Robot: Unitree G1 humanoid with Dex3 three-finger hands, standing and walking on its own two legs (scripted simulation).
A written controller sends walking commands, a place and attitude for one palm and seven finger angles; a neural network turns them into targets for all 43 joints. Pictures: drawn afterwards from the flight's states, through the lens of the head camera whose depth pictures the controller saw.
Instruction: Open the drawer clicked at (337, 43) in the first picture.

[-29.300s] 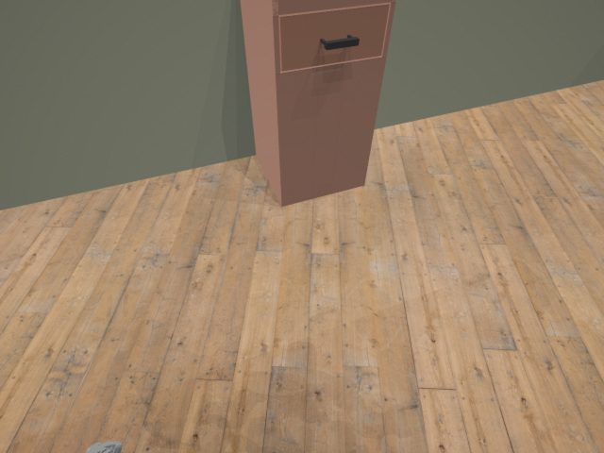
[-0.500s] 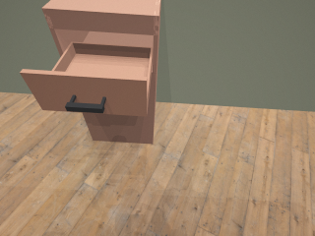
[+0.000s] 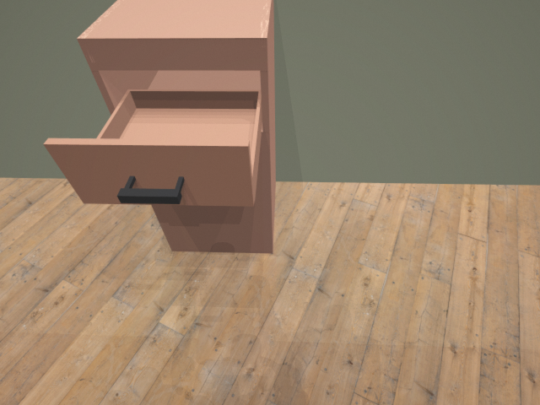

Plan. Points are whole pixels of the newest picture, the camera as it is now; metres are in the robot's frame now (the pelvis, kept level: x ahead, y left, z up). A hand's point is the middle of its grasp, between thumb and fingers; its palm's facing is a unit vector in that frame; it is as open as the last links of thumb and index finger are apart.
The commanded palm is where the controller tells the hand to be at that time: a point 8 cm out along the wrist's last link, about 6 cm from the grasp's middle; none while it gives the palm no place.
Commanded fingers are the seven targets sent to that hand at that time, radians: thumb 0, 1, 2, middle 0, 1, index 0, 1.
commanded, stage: let the arm hang, fingers relaxed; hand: left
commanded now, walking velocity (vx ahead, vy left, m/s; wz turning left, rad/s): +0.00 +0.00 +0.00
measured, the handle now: (153, 188) +0.52 +0.28 -0.02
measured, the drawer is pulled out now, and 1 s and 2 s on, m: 0.30 0.30 0.30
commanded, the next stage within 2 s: look to check the result in 0.28 s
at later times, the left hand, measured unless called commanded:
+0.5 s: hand out of the picture +0.00 +0.15 -0.17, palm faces +0.02 -0.98 -0.21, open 7.4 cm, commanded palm none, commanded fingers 0.00 0.90 0.90 -0.20 -0.30 -0.20 -0.30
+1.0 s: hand out of the picture +0.03 +0.15 -0.17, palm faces +0.01 -0.97 -0.23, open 7.4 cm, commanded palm none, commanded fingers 0.00 0.90 0.90 -0.20 -0.30 -0.20 -0.30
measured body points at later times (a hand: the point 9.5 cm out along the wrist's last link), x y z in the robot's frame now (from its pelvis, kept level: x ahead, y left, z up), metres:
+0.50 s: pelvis +0.01 -0.02 +0.00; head +0.02 -0.03 +0.45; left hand +0.00 +0.21 -0.15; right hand -0.02 -0.23 -0.17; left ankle +0.00 +0.10 -0.74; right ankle +0.03 -0.10 -0.74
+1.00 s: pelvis +0.02 -0.03 +0.00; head +0.03 -0.04 +0.45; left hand +0.03 +0.20 -0.15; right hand +0.00 -0.25 -0.16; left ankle +0.00 +0.10 -0.74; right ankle +0.03 -0.10 -0.74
